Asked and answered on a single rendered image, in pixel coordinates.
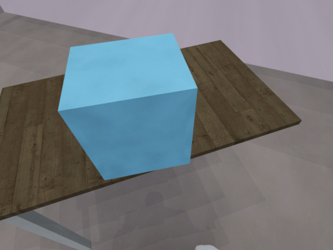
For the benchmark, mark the table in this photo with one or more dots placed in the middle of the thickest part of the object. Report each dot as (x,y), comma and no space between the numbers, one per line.
(42,162)

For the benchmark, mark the carton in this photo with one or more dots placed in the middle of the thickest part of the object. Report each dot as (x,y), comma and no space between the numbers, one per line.
(130,104)

